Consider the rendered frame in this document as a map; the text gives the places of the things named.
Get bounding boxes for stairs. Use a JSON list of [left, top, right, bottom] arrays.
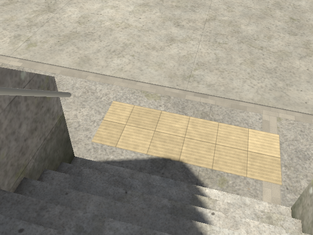
[[0, 157, 310, 235]]

